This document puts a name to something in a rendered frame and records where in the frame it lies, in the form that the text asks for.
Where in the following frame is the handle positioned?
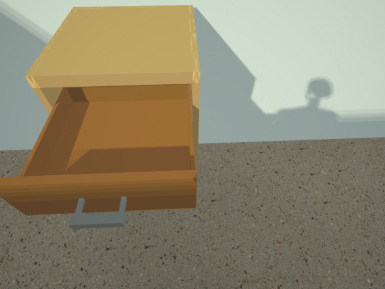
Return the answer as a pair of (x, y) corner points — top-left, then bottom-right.
(69, 196), (127, 229)

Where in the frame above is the drawer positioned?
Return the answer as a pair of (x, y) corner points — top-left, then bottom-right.
(0, 84), (197, 215)

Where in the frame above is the cabinet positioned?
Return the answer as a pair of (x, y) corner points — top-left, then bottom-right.
(25, 5), (200, 213)

